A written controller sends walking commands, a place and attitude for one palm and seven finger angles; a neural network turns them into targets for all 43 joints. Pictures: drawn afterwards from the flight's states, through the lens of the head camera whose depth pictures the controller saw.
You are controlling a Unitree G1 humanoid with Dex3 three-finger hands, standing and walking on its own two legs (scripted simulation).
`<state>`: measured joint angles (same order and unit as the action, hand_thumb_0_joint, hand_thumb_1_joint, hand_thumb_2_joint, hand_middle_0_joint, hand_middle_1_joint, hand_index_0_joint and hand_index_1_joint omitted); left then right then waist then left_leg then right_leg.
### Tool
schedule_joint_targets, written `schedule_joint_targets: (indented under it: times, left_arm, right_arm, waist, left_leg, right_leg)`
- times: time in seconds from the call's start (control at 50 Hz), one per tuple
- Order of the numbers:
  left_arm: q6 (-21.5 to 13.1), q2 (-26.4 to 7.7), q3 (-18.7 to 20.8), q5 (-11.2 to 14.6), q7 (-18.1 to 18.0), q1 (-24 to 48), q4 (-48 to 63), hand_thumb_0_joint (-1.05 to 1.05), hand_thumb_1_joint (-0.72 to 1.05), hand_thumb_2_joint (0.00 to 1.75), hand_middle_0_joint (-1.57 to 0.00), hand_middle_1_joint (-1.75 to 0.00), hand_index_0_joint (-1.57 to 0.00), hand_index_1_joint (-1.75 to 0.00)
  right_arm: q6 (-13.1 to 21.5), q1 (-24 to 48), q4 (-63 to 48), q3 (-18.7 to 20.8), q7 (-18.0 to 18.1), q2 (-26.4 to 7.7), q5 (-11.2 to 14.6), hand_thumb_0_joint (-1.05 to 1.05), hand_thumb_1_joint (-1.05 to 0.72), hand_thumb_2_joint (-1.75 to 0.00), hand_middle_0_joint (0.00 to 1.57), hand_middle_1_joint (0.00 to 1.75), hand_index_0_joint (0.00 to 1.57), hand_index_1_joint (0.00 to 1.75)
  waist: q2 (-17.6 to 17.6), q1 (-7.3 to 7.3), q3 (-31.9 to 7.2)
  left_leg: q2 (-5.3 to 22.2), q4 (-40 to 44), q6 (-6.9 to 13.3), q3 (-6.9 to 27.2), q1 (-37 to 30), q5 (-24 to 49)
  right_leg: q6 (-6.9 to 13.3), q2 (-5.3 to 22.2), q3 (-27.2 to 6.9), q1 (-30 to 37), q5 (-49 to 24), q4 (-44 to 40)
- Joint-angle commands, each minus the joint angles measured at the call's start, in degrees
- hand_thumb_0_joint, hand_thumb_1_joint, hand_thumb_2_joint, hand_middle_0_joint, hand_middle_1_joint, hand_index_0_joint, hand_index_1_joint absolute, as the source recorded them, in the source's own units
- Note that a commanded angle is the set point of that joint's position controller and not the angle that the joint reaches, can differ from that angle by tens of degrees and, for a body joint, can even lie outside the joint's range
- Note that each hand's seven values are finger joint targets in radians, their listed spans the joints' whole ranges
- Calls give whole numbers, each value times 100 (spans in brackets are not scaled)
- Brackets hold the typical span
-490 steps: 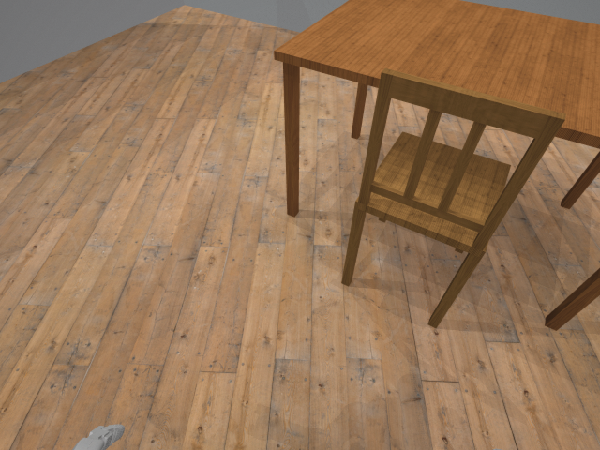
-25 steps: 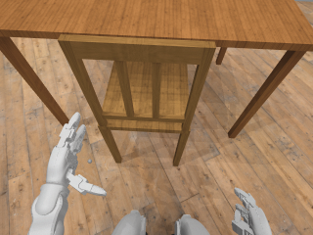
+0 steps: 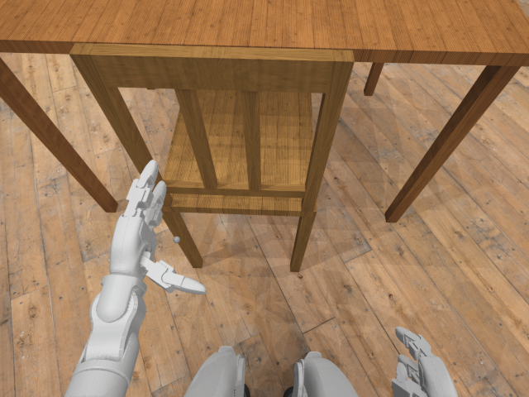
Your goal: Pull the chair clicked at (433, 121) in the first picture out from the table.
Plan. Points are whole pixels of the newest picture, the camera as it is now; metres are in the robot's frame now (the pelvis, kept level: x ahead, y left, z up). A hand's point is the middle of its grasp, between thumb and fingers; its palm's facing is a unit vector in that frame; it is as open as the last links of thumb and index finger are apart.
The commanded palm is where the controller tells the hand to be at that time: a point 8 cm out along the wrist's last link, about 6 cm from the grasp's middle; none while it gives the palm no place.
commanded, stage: aim the fingers beside a spindle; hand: left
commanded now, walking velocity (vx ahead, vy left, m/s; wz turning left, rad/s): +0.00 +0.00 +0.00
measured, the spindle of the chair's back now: (200, 144) +0.53 +0.13 +0.01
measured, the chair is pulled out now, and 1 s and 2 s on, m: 0.00 0.00 0.00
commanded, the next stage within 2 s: none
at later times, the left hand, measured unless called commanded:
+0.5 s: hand (201, 220) +0.38 +0.12 +0.00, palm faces -0.03 -1.00 -0.02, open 16.9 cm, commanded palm +0.35 +0.18 +0.01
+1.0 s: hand (201, 219) +0.38 +0.11 +0.01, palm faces -0.05 -1.00 -0.03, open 16.9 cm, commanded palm +0.35 +0.17 +0.00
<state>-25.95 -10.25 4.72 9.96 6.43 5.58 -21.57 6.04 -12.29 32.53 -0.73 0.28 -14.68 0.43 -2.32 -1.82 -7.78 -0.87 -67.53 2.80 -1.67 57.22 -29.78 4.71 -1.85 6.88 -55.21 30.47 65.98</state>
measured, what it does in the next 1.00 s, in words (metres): stands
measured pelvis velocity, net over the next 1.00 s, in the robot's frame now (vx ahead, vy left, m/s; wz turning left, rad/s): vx -0.01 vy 0.02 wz -0.01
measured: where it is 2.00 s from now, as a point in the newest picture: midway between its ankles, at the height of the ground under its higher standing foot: outside the picture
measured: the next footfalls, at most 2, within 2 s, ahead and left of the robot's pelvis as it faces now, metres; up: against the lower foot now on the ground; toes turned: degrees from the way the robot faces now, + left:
none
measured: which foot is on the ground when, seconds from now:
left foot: down 0.00-1.00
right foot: down 0.00-1.00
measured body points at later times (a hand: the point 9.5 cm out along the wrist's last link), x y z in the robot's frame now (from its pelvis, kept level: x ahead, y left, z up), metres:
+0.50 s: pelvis -0.01 +0.00 -0.01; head +0.11 -0.01 +0.42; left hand +0.37 +0.17 +0.00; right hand +0.11 -0.25 -0.14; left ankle +0.02 +0.09 -0.64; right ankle +0.01 -0.07 -0.64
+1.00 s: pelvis -0.01 +0.02 -0.02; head +0.10 +0.02 +0.42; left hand +0.37 +0.17 +0.01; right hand +0.12 -0.23 -0.13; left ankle +0.02 +0.09 -0.64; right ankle +0.01 -0.07 -0.64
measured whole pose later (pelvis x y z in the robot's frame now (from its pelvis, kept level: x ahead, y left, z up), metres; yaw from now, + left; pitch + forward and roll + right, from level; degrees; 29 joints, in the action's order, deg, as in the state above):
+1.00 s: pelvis -0.01 +0.02 -0.02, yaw -1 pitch +22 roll -2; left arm -29.6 -7.5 2.1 4.9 -1.5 20.0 -34.8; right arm 1.1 -12.1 33.3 -0.2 -1.8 -14.5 -0.4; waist -2.8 -3.4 -8.5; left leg -1.2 -72.1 4.3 -2.5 63.8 -30.3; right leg 3.4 -1.2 6.3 -61.6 30.7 70.3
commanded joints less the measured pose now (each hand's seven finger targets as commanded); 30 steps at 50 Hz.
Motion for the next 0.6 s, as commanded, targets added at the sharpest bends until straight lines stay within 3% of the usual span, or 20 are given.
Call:
schedule_joint_targets:
  times: [0.0,0.04,0.08,0.16,0.18,0.22,0.24,0.28,0.3,0.34,0.38,0.44,0.48,0.58]
  left_arm:
    - [-397,-635,212,-61,-29,1292,668,0,-50,30,-6,-8,-6,-8]
    - [-373,-584,180,-89,-67,1568,532,0,-50,30,-6,-8,-6,-8]
    - [-395,-805,408,-106,-164,1759,471,0,-50,30,-6,-8,-6,-8]
    - [-564,-640,235,-135,-295,2153,739,0,-50,30,-6,-8,-6,-8]
    - [-573,-672,292,-117,-332,2195,693,0,-50,30,-6,-8,-6,-8]
    - [-607,-649,266,-159,-375,2221,555,0,-50,30,-6,-8,-6,-8]
    - [-583,-605,265,-173,-388,2162,319,0,-50,30,-6,-8,-6,-8]
    - [-540,-627,296,-209,-386,2246,-56,0,-50,30,-6,-8,-6,-8]
    - [-540,-531,184,-235,-375,2309,-102,0,-50,30,-6,-8,-6,-8]
    - [-510,-525,207,-229,-373,2370,-254,0,-50,30,-6,-8,-6,-8]
    - [-543,-610,328,-219,-405,2508,-344,0,-50,30,-6,-8,-6,-8]
    - [-684,-739,451,-218,-460,2637,23,0,-50,30,-6,-8,-6,-8]
    - [-777,-943,622,-229,-523,2655,227,0,-50,30,-6,-8,-6,-8]
    - [-713,-561,270,-234,-478,2433,-54,0,-50,30,-6,-8,-6,-8]
  right_arm:
    - [156,-106,-634,277,36,-730,30,0,-90,-90,20,30,20,30]
    - [122,-103,-639,268,25,-724,20,0,-90,-90,20,30,20,30]
    - [87,-134,-616,280,28,-745,12,0,-90,-90,20,30,20,30]
    - [70,-178,-613,294,-3,-698,-18,0,-90,-90,20,30,20,30]
    - [67,-212,-593,297,-7,-712,-30,0,-90,-90,20,30,20,30]
    - [43,-237,-550,297,-26,-709,-37,0,-90,-90,20,30,20,30]
    - [20,-268,-515,305,-35,-712,-35,0,-90,-90,20,30,20,30]
    - [-16,-301,-482,292,-43,-731,-27,0,-90,-90,20,30,20,30]
    - [-33,-275,-485,293,-58,-730,-24,0,-90,-90,20,30,20,30]
    - [-75,-291,-489,300,-72,-742,-16,0,-90,-90,20,30,20,30]
    - [-94,-339,-492,303,-70,-743,-21,0,-90,-90,20,30,20,30]
    - [-115,-336,-541,310,-92,-707,-46,0,-90,-90,20,30,20,30]
    - [-123,-361,-563,316,-93,-715,-50,0,-90,-90,20,30,20,30]
    - [-174,-385,-537,311,-112,-713,-36,0,-90,-90,20,30,20,30]
  waist:
    - [258,-181,-1889]
    - [225,-179,-1882]
    - [203,-147,-1979]
    - [-42,-167,-2523]
    - [81,-189,-2577]
    - [85,-198,-2570]
    - [295,-233,-2483]
    - [399,-269,-2248]
    - [248,-264,-2231]
    - [335,-261,-2210]
    - [430,-261,-2277]
    - [66,-140,-2679]
    - [49,-104,-2901]
    - [270,-274,-2544]
  left_leg:
    - [51,584,-73,384,-815,1484]
    - [31,557,-68,364,-712,1376]
    - [44,520,-72,364,-683,1365]
    - [47,471,-82,383,-988,1718]
    - [49,437,-63,384,-965,1777]
    - [46,410,-74,385,-868,1768]
    - [45,383,-66,364,-737,1705]
    - [39,350,-62,366,-474,1549]
    - [31,349,-76,352,-437,1496]
    - [17,312,-69,324,-322,1377]
    - [14,294,-55,336,-277,1429]
    - [3,296,-72,311,-465,1623]
    - [18,330,-70,346,-660,1792]
    - [49,397,-50,391,-719,1704]
  right_leg:
    - [-354,201,-893,1239,-1730,-944]
    - [-344,216,-914,1210,-1576,-945]
    - [-339,203,-934,1205,-1525,-912]
    - [-341,200,-898,1290,-1973,-759]
    - [-360,180,-899,1331,-2060,-737]
    - [-364,192,-925,1345,-2103,-712]
    - [-381,198,-939,1354,-2096,-740]
    - [-386,197,-994,1288,-1942,-760]
    - [-379,221,-1009,1228,-1875,-747]
    - [-383,233,-1059,1226,-1743,-790]
    - [-377,217,-1056,1283,-1826,-755]
    - [-355,227,-1082,1443,-2049,-662]
    - [-341,192,-1000,1494,-2226,-575]
    - [-368,158,-891,1195,-2073,-646]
